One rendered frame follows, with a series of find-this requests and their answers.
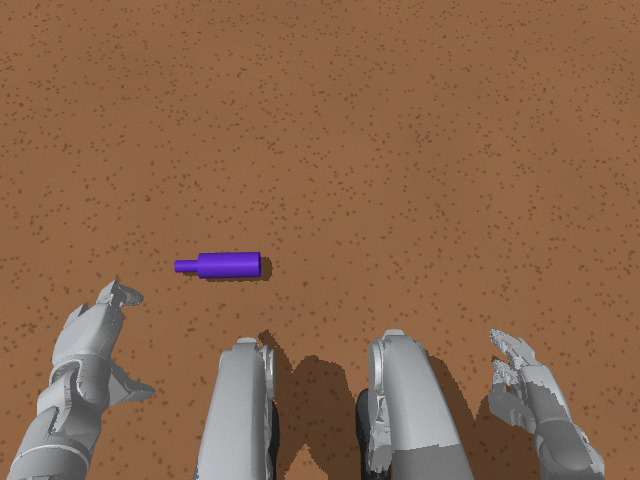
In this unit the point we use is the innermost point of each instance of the left robot hand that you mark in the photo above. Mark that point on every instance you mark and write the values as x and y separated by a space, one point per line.
95 331

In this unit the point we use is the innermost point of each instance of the right robot hand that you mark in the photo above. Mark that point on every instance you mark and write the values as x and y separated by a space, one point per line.
535 396

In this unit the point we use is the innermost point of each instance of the right robot arm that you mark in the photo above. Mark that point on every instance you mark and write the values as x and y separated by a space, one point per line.
565 453

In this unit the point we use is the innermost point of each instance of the right robot foot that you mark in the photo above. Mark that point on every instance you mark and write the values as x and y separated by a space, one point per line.
363 436

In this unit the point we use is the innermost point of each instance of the bottle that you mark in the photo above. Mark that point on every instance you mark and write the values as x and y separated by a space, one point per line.
222 265

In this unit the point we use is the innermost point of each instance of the left robot arm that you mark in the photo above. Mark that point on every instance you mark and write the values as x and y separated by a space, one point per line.
60 441

